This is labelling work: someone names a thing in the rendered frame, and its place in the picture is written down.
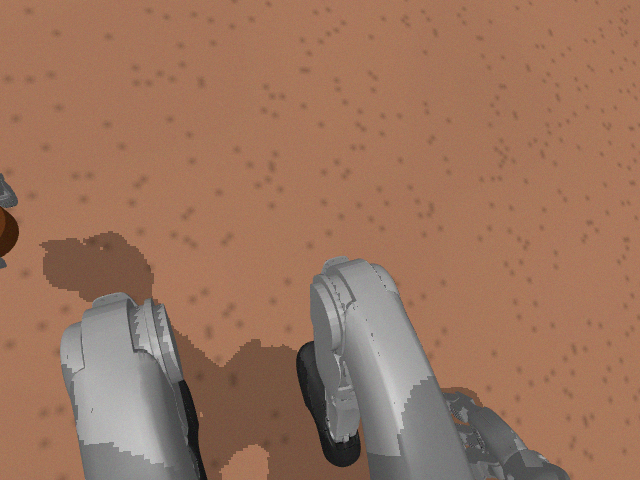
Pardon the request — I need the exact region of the right robot arm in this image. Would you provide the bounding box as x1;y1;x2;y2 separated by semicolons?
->
503;450;571;480

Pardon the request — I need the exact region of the right robot hand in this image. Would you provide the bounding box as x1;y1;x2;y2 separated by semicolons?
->
442;391;529;480

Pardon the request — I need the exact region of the left robot hand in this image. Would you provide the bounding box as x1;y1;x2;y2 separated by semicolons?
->
0;173;18;269

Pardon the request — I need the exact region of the tin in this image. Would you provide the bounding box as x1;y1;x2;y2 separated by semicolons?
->
0;206;19;257

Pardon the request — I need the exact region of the right robot foot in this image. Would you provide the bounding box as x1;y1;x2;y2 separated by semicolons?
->
296;341;361;467

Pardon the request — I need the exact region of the left robot foot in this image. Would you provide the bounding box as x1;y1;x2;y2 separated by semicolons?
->
178;380;207;480

